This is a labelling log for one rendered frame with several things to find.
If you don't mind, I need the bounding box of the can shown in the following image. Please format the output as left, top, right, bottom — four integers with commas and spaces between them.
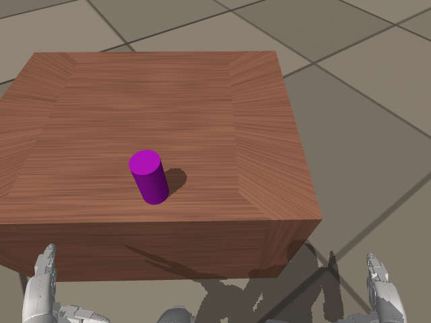
129, 150, 169, 205

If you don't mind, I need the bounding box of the right robot hand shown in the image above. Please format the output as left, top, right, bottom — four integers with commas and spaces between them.
334, 253, 407, 323

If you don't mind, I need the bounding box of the left robot hand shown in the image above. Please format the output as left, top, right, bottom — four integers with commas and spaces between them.
22, 244, 110, 323

